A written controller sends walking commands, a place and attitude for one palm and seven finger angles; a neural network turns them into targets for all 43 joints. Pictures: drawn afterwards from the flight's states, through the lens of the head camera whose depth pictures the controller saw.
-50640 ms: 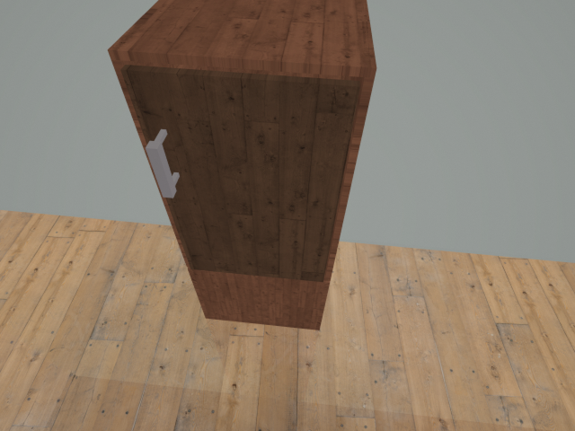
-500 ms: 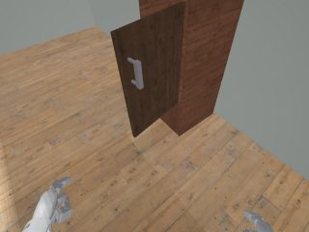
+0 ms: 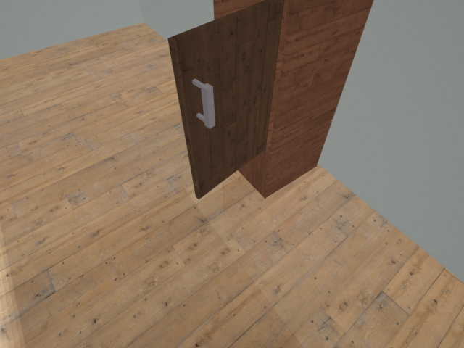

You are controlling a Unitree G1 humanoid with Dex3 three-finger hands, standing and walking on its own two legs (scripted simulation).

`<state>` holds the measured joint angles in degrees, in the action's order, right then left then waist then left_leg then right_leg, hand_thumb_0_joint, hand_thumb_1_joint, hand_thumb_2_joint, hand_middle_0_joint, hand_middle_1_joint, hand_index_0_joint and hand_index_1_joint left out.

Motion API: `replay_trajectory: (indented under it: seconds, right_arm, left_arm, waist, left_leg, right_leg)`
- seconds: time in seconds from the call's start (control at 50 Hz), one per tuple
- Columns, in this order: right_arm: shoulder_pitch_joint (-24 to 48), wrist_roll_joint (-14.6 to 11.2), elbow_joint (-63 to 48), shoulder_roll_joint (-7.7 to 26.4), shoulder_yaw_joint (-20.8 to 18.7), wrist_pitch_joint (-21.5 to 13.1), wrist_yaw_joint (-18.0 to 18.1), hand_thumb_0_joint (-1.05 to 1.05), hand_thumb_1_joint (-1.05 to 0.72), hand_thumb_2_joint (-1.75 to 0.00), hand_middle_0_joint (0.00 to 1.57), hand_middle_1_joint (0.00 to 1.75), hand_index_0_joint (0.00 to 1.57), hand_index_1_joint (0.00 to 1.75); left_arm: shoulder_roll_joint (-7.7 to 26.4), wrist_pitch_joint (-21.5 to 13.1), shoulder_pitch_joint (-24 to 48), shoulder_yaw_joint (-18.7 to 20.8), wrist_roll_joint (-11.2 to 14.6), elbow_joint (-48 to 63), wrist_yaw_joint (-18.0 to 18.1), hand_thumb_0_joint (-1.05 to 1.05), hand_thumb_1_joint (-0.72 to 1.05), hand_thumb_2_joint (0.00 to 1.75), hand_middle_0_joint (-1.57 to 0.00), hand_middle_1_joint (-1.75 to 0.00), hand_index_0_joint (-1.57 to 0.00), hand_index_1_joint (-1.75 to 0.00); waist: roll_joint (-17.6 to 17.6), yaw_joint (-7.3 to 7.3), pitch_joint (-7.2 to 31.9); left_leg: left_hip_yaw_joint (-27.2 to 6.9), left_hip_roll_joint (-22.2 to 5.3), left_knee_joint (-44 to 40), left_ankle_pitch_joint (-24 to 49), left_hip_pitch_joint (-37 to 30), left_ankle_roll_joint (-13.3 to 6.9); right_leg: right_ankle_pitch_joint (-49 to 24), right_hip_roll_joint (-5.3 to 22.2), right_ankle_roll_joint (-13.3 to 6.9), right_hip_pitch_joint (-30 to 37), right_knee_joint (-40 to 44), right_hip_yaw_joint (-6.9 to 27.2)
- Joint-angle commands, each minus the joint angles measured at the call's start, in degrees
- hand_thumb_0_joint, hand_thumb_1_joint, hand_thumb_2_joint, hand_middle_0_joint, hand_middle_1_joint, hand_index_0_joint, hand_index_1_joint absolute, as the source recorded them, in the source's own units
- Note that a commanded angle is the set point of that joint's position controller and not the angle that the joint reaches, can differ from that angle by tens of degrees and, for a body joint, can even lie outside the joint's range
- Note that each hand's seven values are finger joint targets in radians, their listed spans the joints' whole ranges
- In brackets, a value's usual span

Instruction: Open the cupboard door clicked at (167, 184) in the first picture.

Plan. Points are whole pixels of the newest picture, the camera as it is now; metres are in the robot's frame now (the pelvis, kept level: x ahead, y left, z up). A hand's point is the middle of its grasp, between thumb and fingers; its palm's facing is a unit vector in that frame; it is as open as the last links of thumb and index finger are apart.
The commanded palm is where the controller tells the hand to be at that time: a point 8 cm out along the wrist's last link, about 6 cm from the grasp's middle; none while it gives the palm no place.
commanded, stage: let the arm hang, fingers relaxed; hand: left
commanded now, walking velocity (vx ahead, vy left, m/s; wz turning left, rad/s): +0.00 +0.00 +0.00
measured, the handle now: (203, 103) +0.67 +0.12 +0.03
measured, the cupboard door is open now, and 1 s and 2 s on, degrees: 99 99 99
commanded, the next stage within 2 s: look to check the result in 0.44 s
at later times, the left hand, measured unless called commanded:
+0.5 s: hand out of the picture +0.08 +0.19 -0.16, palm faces +0.00 -0.97 -0.26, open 7.4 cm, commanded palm none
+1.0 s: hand out of the picture +0.06 +0.21 -0.16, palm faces -0.01 -0.95 -0.30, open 7.4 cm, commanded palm none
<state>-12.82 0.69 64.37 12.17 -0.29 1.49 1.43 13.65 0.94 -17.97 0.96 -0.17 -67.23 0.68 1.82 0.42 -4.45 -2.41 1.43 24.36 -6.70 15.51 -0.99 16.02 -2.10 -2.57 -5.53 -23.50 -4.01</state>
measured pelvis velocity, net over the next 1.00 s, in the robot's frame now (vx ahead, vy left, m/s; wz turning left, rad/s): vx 0.03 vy -0.02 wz -0.03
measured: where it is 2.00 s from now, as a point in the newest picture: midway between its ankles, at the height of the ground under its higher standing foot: outside the picture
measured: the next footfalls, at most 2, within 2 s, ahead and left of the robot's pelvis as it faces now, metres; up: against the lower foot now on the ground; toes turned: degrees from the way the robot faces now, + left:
none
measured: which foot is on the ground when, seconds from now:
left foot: down 0.00-1.00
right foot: down 0.00-1.00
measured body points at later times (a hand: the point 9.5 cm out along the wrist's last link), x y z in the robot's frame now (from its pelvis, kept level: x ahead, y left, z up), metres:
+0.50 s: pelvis +0.02 -0.01 +0.00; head +0.03 -0.02 +0.45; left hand +0.08 +0.24 -0.14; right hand +0.05 -0.28 -0.15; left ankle +0.07 +0.11 -0.74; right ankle -0.03 -0.09 -0.74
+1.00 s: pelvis +0.03 -0.02 +0.00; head +0.04 -0.03 +0.45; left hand +0.07 +0.26 -0.14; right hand +0.07 -0.28 -0.15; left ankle +0.07 +0.11 -0.74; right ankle -0.03 -0.09 -0.74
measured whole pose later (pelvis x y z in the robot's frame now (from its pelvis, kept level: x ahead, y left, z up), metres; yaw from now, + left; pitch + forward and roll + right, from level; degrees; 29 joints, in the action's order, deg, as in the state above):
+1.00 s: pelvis +0.03 -0.02 +0.00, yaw -1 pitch -2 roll +0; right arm -8.6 0.7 64.4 15.2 -0.3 0.6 1.5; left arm 14.4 -0.3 -11.1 1.0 0.0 -65.1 1.0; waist 1.7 -0.1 -3.9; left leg -1.2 0.5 21.3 -8.0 11.2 0.2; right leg 15.9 -2.9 -3.4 -0.9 -18.8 -2.5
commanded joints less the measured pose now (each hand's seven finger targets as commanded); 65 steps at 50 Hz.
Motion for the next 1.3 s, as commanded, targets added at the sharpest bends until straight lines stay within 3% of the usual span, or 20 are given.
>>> replay_trajectory:
  seconds: [0.0, 0.1, 0.16, 0.38, 0.48, 0.66, 0.7, 0.84, 1.14, 1.28]
  right_arm:
    - [-0.4, 0.3, -2.0, 9.3, -1.6, -1.2, 0.5, 0.0, -0.9, -0.9, 0.2, 0.3, 0.2, 0.3]
    - [0.4, 0.3, -1.6, 8.9, -1.5, -1.4, 0.3, 0.0, -0.9, -0.9, 0.2, 0.3, 0.2, 0.3]
    - [1.0, 0.4, -1.5, 8.5, -1.4, -1.3, 0.2, 0.0, -0.9, -0.9, 0.2, 0.3, 0.2, 0.3]
    - [2.0, 0.4, -1.8, 9.7, -1.4, -2.0, 0.4, 0.0, -0.9, -0.9, 0.2, 0.3, 0.2, 0.3]
    - [2.3, 0.4, -1.9, 10.3, -1.3, -2.0, 0.5, 0.0, -0.9, -0.9, 0.2, 0.3, 0.2, 0.3]
    - [2.6, 0.3, -2.1, 11.2, -1.4, -1.9, 0.7, 0.0, -0.9, -0.9, 0.2, 0.3, 0.2, 0.3]
    - [2.6, 0.2, -2.0, 11.3, -1.4, -1.9, 0.7, 0.0, -0.9, -0.9, 0.2, 0.3, 0.2, 0.3]
    - [3.3, 0.1, -2.2, 11.9, -1.4, -1.7, 0.7, 0.0, -0.9, -0.9, 0.2, 0.3, 0.2, 0.3]
    - [3.9, 0.1, -2.2, 12.1, -1.4, -1.8, 0.6, 0.0, -0.9, -0.9, 0.2, 0.3, 0.2, 0.3]
    - [3.7, 0.2, -2.0, 12.0, -1.3, -1.9, 0.6, 0.0, -0.9, -0.9, 0.2, 0.3, 0.2, 0.3]
  left_arm:
    - [7.8, -1.3, 0.5, 1.0, -0.3, 3.0, 0.6, 0.0, 0.9, 0.9, -0.2, -0.3, -0.2, -0.3]
    - [8.5, -1.7, 2.2, 1.2, -0.3, 3.8, 0.8, 0.0, 0.9, 0.9, -0.2, -0.3, -0.2, -0.3]
    - [8.6, -1.6, 2.9, 1.3, -0.3, 4.2, 0.8, 0.0, 0.9, 0.9, -0.2, -0.3, -0.2, -0.3]
    - [9.5, -2.2, 5.8, 1.8, -0.2, 5.5, 1.0, 0.0, 0.9, 0.9, -0.2, -0.3, -0.2, -0.3]
    - [9.7, -2.2, 6.4, 1.9, -0.1, 5.4, 1.0, 0.0, 0.9, 0.9, -0.2, -0.3, -0.2, -0.3]
    - [10.3, -2.2, 6.4, 2.0, 0.0, 5.1, 1.1, 0.0, 0.9, 0.9, -0.2, -0.3, -0.2, -0.3]
    - [10.4, -2.1, 6.6, 1.9, 0.0, 5.0, 1.0, 0.0, 0.9, 0.9, -0.2, -0.3, -0.2, -0.3]
    - [10.5, -2.1, 6.1, 1.7, -0.1, 4.8, 1.0, 0.0, 0.9, 0.9, -0.2, -0.3, -0.2, -0.3]
    - [11.0, -2.3, 6.0, 1.7, -0.1, 4.9, 1.1, 0.0, 0.9, 0.9, -0.2, -0.3, -0.2, -0.3]
    - [10.9, -2.3, 6.3, 1.6, 0.0, 4.9, 1.0, 0.0, 0.9, 0.9, -0.2, -0.3, -0.2, -0.3]
  waist:
    - [-2.4, -0.64, 0.4]
    - [-3.9, -0.68, 0.4]
    - [-2.3, -0.63, -0.5]
    - [-2.1, -0.48, 3.2]
    - [-0.7, -0.56, 2.7]
    - [-2.1, -0.71, 4.0]
    - [-0.9, -0.74, 3.9]
    - [-2.1, -0.68, 3.0]
    - [-2.8, -0.61, 3.4]
    - [-1.4, -0.63, 3.0]
  left_leg:
    - [-6.2, -6.5, -4.7, -3.1, -4.6, -1.8]
    - [-5.3, -6.5, -4.0, 1.0, -5.4, -1.6]
    - [-5.1, -6.4, -4.3, 1.0, -5.2, -1.4]
    - [-4.2, -6.8, -3.5, 8.6, -6.5, -0.9]
    - [-4.0, -6.9, -3.5, 8.1, -6.9, -0.7]
    - [-3.6, -7.2, -3.1, 9.2, -8.5, -0.8]
    - [-3.7, -7.3, -3.3, 9.5, -8.6, -0.8]
    - [-3.8, -7.4, -3.7, 8.1, -9.4, -0.9]
    - [-3.5, -7.5, -4.0, 9.3, -10.2, -0.9]
    - [-3.5, -7.6, -4.5, 9.3, -9.9, -0.8]
  right_leg:
    - [3.0, 7.8, -2.0, -7.0, 7.4, 6.8]
    - [-0.1, 8.3, -1.6, -6.4, 7.7, 6.9]
    - [0.3, 8.5, -1.5, -6.7, 8.0, 7.1]
    - [-12.8, 9.1, -0.9, -1.0, 7.2, 6.9]
    - [-12.9, 9.2, -0.8, -0.8, 7.9, 7.2]
    - [-16.0, 9.2, -0.3, 0.2, 8.1, 7.1]
    - [-15.4, 9.1, -0.6, 0.3, 8.1, 7.1]
    - [-12.6, 8.8, -0.4, -1.2, 9.2, 7.4]
    - [-15.3, 9.0, 0.1, -0.4, 9.3, 7.6]
    - [-14.8, 9.1, -0.1, -0.2, 9.2, 7.7]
